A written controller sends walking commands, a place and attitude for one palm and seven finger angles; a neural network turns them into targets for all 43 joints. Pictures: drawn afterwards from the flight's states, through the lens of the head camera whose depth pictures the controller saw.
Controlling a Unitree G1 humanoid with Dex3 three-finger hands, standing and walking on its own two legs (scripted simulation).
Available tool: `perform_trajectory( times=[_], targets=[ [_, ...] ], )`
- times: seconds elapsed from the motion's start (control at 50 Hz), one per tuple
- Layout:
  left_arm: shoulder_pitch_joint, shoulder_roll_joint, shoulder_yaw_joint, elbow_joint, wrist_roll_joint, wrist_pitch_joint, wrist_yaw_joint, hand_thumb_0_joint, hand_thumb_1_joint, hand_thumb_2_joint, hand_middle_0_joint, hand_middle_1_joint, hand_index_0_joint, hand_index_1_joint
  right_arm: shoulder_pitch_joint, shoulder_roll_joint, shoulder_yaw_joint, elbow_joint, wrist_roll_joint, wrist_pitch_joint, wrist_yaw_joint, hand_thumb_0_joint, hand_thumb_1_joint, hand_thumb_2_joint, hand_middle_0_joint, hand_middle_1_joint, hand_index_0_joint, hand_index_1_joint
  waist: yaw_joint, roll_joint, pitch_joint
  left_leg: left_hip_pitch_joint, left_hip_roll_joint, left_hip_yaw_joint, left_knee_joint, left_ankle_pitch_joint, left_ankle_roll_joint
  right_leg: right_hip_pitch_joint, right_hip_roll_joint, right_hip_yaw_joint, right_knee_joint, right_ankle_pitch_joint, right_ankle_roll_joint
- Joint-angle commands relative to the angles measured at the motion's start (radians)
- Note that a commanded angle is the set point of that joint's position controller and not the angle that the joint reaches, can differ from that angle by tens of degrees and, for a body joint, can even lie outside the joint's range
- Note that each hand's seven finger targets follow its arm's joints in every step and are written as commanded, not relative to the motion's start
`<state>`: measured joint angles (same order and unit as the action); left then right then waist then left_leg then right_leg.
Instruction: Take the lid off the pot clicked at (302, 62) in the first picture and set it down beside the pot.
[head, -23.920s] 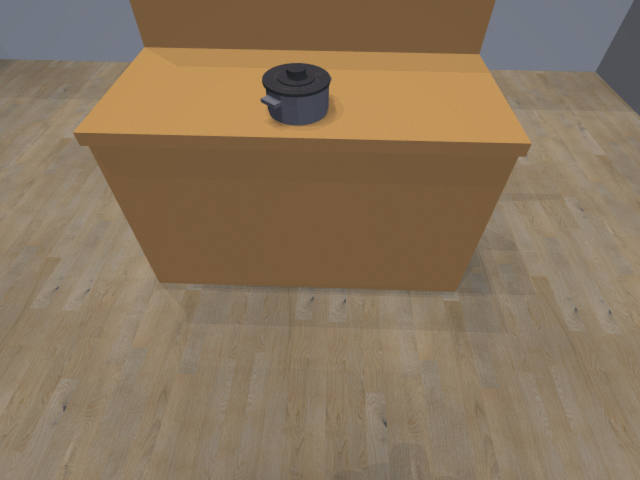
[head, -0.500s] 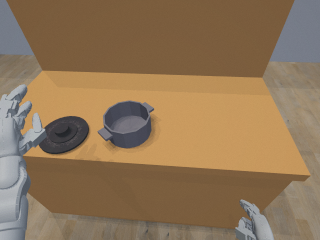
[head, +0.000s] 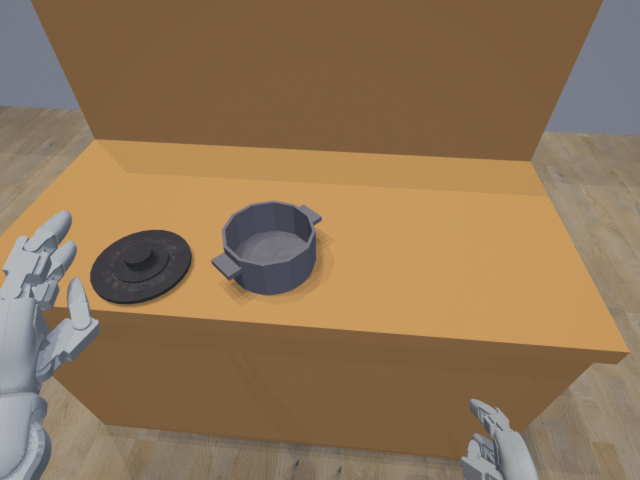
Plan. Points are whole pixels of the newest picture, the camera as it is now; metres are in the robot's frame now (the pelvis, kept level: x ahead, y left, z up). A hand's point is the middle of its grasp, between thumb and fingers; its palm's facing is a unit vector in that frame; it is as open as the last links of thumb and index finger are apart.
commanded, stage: draw the hand back to the body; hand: left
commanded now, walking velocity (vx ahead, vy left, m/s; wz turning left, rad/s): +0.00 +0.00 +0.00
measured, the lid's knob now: (138, 255) +0.47 +0.40 -0.04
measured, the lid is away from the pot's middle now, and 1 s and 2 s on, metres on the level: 0.24 0.24 0.24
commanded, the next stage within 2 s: step back with the hand held close in 0.26 s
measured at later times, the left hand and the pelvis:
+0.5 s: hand (69, 345) +0.18 +0.25 +0.17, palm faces +0.39 -0.83 -0.39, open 7.4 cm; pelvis -0.01 +0.01 +0.00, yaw +1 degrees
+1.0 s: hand (27, 425) +0.12 +0.26 +0.15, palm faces +0.32 -0.84 -0.44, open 7.4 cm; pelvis -0.07 +0.03 -0.02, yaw +1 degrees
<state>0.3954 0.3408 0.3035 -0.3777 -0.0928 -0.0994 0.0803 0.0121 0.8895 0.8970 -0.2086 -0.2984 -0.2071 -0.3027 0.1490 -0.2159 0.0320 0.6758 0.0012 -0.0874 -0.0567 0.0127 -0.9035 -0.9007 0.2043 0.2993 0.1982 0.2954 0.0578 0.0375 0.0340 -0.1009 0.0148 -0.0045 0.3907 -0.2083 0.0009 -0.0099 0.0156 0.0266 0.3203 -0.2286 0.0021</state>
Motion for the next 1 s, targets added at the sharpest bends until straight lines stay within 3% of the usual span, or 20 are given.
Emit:
perform_trajectory(
  times=[0.0,0.08,0.16,0.18,0.32,0.34,0.36,0.4,0.42,0.46,0.5,0.56,0.58,0.66,0.78,0.82,0.88,0.94,0.96,0.98],
  targets=[
    [-0.012,0.172,0.099,-0.280,0.004,-0.072,0.021,0.000,0.900,0.900,-0.200,-0.300,-0.200,-0.300,-0.154,-0.101,-0.039,-0.175,-0.002,-0.067,-0.011,0.000,-0.900,-0.900,0.200,0.300,0.200,0.300,0.006,0.049,-0.087,0.072,-0.008,0.025,-0.054,0.146,0.026,-0.088,0.023,-0.063,-0.056,0.148,-0.017],
    [0.059,0.158,0.087,-0.323,0.010,-0.074,0.021,0.000,0.900,0.900,-0.200,-0.300,-0.200,-0.300,-0.152,-0.099,-0.040,-0.184,-0.003,-0.073,-0.010,0.000,-0.900,-0.900,0.200,0.300,0.200,0.300,0.004,0.040,-0.072,0.059,-0.006,0.022,-0.050,0.126,0.025,-0.098,0.024,-0.065,-0.057,0.128,-0.018],
    [0.004,0.159,0.084,-0.344,0.015,-0.073,0.029,0.000,0.900,0.900,-0.200,-0.300,-0.200,-0.300,-0.149,-0.101,-0.037,-0.178,-0.004,-0.074,-0.016,0.000,-0.900,-0.900,0.200,0.300,0.200,0.300,-0.005,0.028,-0.061,0.060,-0.007,0.014,-0.046,0.116,0.024,-0.110,0.027,-0.065,-0.059,0.114,-0.019],
    [0.016,0.152,0.077,-0.331,0.018,-0.072,0.030,0.000,0.900,0.900,-0.200,-0.300,-0.200,-0.300,-0.148,-0.100,-0.038,-0.176,-0.004,-0.076,-0.019,0.000,-0.900,-0.900,0.200,0.300,0.200,0.300,-0.004,0.052,-0.062,0.064,-0.007,0.017,-0.045,0.110,0.024,-0.112,0.024,-0.062,-0.059,0.108,-0.020],
    [0.055,0.137,0.071,-0.307,0.017,-0.062,0.030,0.000,0.900,0.900,-0.200,-0.300,-0.200,-0.300,-0.149,-0.096,-0.036,-0.178,-0.008,-0.072,-0.019,0.000,-0.900,-0.900,0.200,0.300,0.200,0.300,0.004,0.007,-0.044,0.051,-0.007,0.014,-0.047,0.109,0.026,-0.108,0.023,-0.063,-0.059,0.109,-0.019],
    [0.024,0.140,0.064,-0.350,0.020,-0.068,0.029,0.000,0.900,0.900,-0.200,-0.300,-0.200,-0.300,-0.152,-0.098,-0.036,-0.182,-0.007,-0.074,-0.017,0.000,-0.900,-0.900,0.200,0.300,0.200,0.300,0.002,0.029,-0.057,0.061,-0.008,0.014,-0.044,0.117,0.025,-0.105,0.022,-0.062,-0.057,0.117,-0.020],
    [-0.168,0.321,0.255,-0.429,0.007,-0.125,0.042,0.000,0.900,0.900,-0.200,-0.300,-0.200,-0.300,-0.126,-0.117,-0.026,-0.244,0.011,-0.039,-0.013,0.000,-0.900,-0.900,0.200,0.300,0.200,0.300,-0.020,0.110,0.030,-0.024,0.009,-0.008,-0.020,0.009,0.039,-0.168,-0.022,0.011,-0.061,0.165,-0.015],
    [0.090,0.177,0.153,-0.291,0.010,-0.133,0.019,0.000,0.900,0.900,-0.200,-0.300,-0.200,-0.300,-0.100,-0.097,-0.037,-0.202,0.001,-0.009,-0.016,0.000,-0.900,-0.900,0.200,0.300,0.200,0.300,-0.026,-0.064,-0.034,-0.031,0.010,-0.026,0.047,0.058,0.046,-0.176,-0.063,0.037,-0.030,0.269,-0.016],
    [0.145,0.140,0.114,-0.284,0.014,-0.125,0.005,0.000,0.900,0.900,-0.200,-0.300,-0.200,-0.300,-0.095,-0.099,-0.046,-0.214,0.000,0.006,-0.011,0.000,-0.900,-0.900,0.200,0.300,0.200,0.300,-0.030,-0.086,-0.073,-0.022,0.016,-0.024,0.068,0.113,0.047,-0.174,-0.078,0.038,-0.007,0.326,-0.013],
    [0.164,0.150,0.112,-0.321,0.007,-0.132,-0.002,0.000,0.900,0.900,-0.200,-0.300,-0.200,-0.300,-0.087,-0.108,-0.062,-0.232,0.004,0.024,-0.007,0.000,-0.900,-0.900,0.200,0.300,0.200,0.300,-0.030,-0.048,-0.123,-0.030,0.027,-0.027,0.078,0.210,0.047,-0.163,-0.089,0.021,0.044,0.389,-0.009],
    [0.196,0.143,0.100,-0.348,0.016,-0.130,-0.006,0.000,0.900,0.900,-0.200,-0.300,-0.200,-0.300,-0.090,-0.116,-0.068,-0.257,0.004,0.045,-0.011,0.000,-0.900,-0.900,0.200,0.300,0.200,0.300,-0.036,-0.014,-0.149,-0.030,0.043,-0.025,0.086,0.271,0.049,-0.172,-0.081,0.011,0.070,0.366,-0.002],
    [0.210,0.212,0.158,-0.404,0.010,-0.133,0.013,0.000,0.900,0.900,-0.200,-0.300,-0.200,-0.300,-0.082,-0.118,-0.077,-0.277,0.010,0.062,-0.019,0.000,-0.900,-0.900,0.200,0.300,0.200,0.300,-0.030,0.017,-0.163,-0.068,0.060,-0.051,0.077,0.330,0.050,-0.176,-0.067,-0.007,0.111,0.324,0.001],
    [0.246,0.191,0.149,-0.401,0.012,-0.130,0.015,0.000,0.900,0.900,-0.200,-0.300,-0.200,-0.300,-0.081,-0.108,-0.074,-0.282,0.011,0.069,-0.020,0.000,-0.900,-0.900,0.200,0.300,0.200,0.300,-0.032,0.007,-0.171,-0.071,0.065,-0.050,0.080,0.341,0.049,-0.175,-0.062,-0.009,0.121,0.308,0.002],
    [0.256,0.232,0.182,-0.477,0.005,-0.129,0.033,0.000,0.900,0.900,-0.200,-0.300,-0.200,-0.300,-0.078,-0.116,-0.083,-0.306,0.020,0.078,-0.026,0.000,-0.900,-0.900,0.200,0.300,0.200,0.300,-0.033,0.040,-0.192,-0.115,0.083,-0.078,0.075,0.348,0.048,-0.171,-0.052,-0.015,0.158,0.257,0.006],
    [0.305,0.207,0.175,-0.474,0.008,-0.142,0.046,0.000,0.900,0.900,-0.200,-0.300,-0.200,-0.300,-0.055,-0.119,-0.089,-0.309,0.023,0.061,-0.028,0.000,-0.900,-0.900,0.200,0.300,0.200,0.300,-0.045,0.070,-0.167,-0.237,0.094,-0.104,0.040,0.064,0.050,-0.183,-0.045,-0.008,0.183,0.114,-0.001],
    [0.289,0.205,0.174,-0.464,0.011,-0.150,0.050,0.000,0.900,0.900,-0.200,-0.300,-0.200,-0.300,-0.055,-0.118,-0.091,-0.310,0.023,0.055,-0.032,0.000,-0.900,-0.900,0.200,0.300,0.200,0.300,-0.051,0.011,-0.138,-0.283,0.077,-0.095,0.054,-0.079,0.048,-0.209,-0.060,0.012,0.159,0.077,-0.007],
    [0.284,0.197,0.165,-0.439,0.016,-0.160,0.059,0.000,0.900,0.900,-0.200,-0.300,-0.200,-0.300,-0.042,-0.113,-0.091,-0.300,0.022,0.045,-0.036,0.000,-0.900,-0.900,0.200,0.300,0.200,0.300,-0.062,-0.024,-0.107,-0.307,0.058,-0.096,0.078,-0.222,0.045,-0.279,-0.083,0.050,0.116,-0.032,-0.024],
    [0.239,0.194,0.152,-0.454,0.028,-0.177,0.068,0.000,0.900,0.900,-0.200,-0.300,-0.200,-0.300,-0.040,-0.122,-0.087,-0.299,0.019,0.029,-0.038,0.000,-0.900,-0.900,0.200,0.300,0.200,0.300,-0.068,0.009,-0.062,-0.359,0.070,-0.126,0.053,-0.343,0.052,-0.326,-0.065,0.043,0.112,-0.161,-0.024],
    [0.238,0.212,0.167,-0.475,0.034,-0.184,0.072,0.000,0.900,0.900,-0.200,-0.300,-0.200,-0.300,-0.039,-0.129,-0.089,-0.299,0.016,0.021,-0.041,0.000,-0.900,-0.900,0.200,0.300,0.200,0.300,-0.067,0.058,-0.073,-0.383,0.087,-0.148,0.013,-0.374,0.058,-0.296,-0.044,0.028,0.139,-0.159,-0.018],
    [0.239,0.196,0.160,-0.466,0.036,-0.185,0.074,0.000,0.900,0.900,-0.200,-0.300,-0.200,-0.300,-0.034,-0.124,-0.084,-0.300,0.016,0.017,-0.043,0.000,-0.900,-0.900,0.200,0.300,0.200,0.300,-0.065,0.069,-0.076,-0.422,0.101,-0.164,-0.021,-0.412,0.065,-0.259,-0.025,0.006,0.177,-0.155,-0.010]
  ],
)
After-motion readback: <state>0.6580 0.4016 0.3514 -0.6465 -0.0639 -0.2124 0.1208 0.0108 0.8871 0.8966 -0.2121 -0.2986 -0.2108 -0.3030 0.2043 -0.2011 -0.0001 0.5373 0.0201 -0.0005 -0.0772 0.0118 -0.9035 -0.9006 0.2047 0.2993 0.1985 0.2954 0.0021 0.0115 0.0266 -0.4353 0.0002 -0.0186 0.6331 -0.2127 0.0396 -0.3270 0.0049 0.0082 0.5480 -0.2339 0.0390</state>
